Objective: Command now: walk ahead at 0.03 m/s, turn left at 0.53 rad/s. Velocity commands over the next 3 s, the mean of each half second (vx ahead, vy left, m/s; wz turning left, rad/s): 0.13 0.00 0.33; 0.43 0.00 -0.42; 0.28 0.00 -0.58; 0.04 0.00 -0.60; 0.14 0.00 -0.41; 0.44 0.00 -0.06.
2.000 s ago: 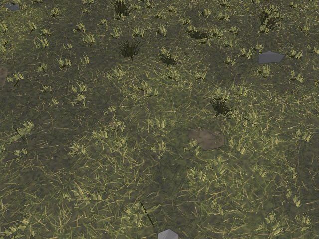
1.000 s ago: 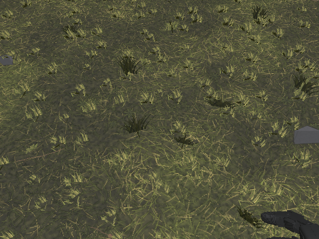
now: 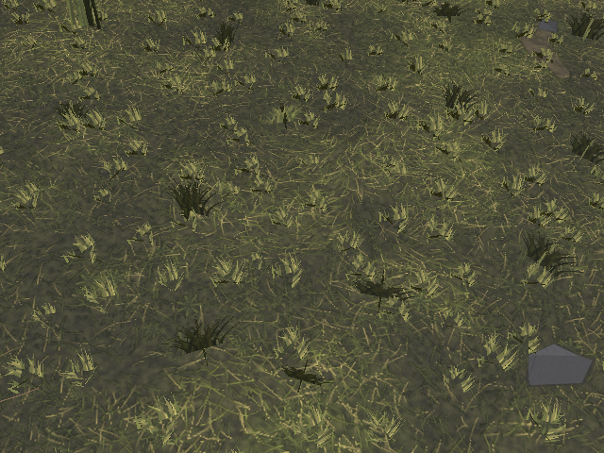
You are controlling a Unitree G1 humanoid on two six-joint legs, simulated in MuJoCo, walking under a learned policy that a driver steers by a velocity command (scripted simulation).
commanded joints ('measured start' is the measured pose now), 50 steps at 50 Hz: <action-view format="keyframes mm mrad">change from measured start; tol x32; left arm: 1 -47 66 15 -100 -15 9 2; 50 196 63 28 0 -5 -90 -54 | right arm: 1 64 -209 -53 -44 7 -10 -27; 39 -359 -68 12 -159 0 -93 26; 50 -15 -101 -5 -66 -12 -118 -29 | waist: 1 -4 185 47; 24 93 -173 124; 46 -103 287 -331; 50 -6 108 -23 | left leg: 1 26 287 -405 -382 235 189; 11 240 184 -405 -314 324 177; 21 -113 133 -387 -361 -338 132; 30 -399 19 -50 264 106 -73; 40 -307 -10 -17 -2 144 -101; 44 214 -34 -33 -172 149 -31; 46 644 426 -626 -325 -261 76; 50 234 306 -382 -427 -45 80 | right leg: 1 -191 39 171 277 -43 19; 21 347 124 100 -343 110 -92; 24 429 -291 850 -712 -384 -238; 44 249 -6 488 -226 759 -130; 46 -133 201 302 302 -59 -82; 50 -185 36 249 402 107 -89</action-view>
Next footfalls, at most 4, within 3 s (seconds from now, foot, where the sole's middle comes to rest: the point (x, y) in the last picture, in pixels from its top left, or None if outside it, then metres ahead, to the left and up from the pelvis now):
0.44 right None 0.05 -0.10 -0.76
0.90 left None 0.34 0.12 -0.76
1.38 right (348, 437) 0.54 -0.12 -0.76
1.94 left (273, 406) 0.60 0.05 -0.76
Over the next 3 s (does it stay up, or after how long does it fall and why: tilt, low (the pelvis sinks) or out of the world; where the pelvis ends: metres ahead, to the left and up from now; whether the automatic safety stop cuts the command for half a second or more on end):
stays up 0.69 -0.21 0.01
